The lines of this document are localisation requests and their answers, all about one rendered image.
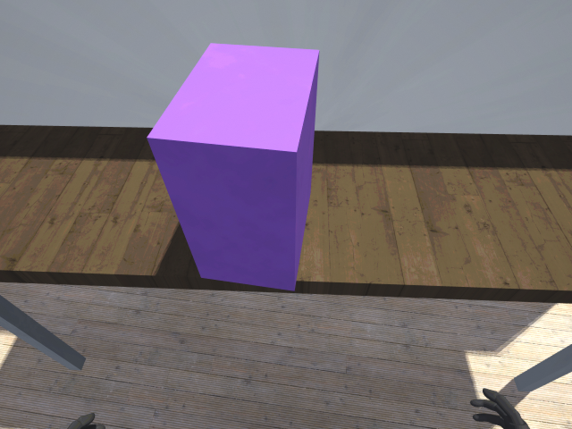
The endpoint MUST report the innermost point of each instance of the right robot hand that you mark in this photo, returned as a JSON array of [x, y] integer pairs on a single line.
[[508, 417]]

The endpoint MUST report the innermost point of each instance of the table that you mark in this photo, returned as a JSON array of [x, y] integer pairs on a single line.
[[390, 214]]

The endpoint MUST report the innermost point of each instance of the carton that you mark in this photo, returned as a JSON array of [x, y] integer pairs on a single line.
[[235, 151]]

